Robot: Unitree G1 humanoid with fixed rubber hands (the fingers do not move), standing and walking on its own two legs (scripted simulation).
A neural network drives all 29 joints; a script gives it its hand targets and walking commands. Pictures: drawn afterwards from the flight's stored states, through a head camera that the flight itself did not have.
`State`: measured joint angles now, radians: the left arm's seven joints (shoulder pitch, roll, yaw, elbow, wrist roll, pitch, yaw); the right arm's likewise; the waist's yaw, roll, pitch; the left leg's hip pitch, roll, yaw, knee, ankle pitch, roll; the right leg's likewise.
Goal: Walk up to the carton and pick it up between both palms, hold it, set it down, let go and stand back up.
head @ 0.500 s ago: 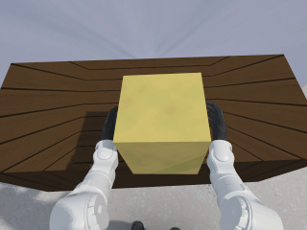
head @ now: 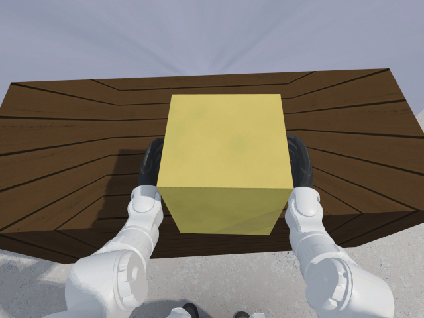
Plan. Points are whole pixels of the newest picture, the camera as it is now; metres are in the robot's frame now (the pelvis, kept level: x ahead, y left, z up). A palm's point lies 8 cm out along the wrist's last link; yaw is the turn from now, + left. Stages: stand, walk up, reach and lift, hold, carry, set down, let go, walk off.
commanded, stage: set down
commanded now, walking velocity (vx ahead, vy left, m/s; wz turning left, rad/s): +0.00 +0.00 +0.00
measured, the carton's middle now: (224, 171) +0.43 -0.01 -0.05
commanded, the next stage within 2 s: none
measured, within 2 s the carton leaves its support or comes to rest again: rests again in 0.04 s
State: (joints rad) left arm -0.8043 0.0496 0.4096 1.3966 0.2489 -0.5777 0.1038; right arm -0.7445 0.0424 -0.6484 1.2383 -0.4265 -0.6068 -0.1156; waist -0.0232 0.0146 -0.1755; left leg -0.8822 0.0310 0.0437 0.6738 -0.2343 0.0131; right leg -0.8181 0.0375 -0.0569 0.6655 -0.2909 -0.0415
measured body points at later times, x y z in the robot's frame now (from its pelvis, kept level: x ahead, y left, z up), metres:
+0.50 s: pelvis -0.01 +0.00 -0.01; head +0.13 +0.00 +0.42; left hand +0.42 +0.14 -0.03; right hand +0.40 -0.16 -0.03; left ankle +0.03 +0.11 -0.71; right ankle -0.01 -0.09 -0.71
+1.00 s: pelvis -0.01 +0.01 -0.02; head +0.10 +0.02 +0.41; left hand +0.44 +0.19 -0.01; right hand +0.43 -0.20 +0.00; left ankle +0.03 +0.11 -0.71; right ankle -0.01 -0.09 -0.71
